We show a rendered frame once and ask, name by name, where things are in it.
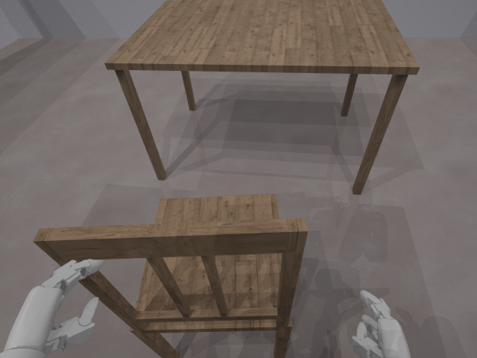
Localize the robot left hand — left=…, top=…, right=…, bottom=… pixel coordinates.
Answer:
left=4, top=259, right=104, bottom=355

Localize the table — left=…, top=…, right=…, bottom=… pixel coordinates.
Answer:
left=104, top=0, right=420, bottom=195

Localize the robot right hand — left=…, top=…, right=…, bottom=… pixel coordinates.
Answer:
left=352, top=290, right=411, bottom=358

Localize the chair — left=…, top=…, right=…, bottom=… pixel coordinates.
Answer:
left=33, top=194, right=308, bottom=358

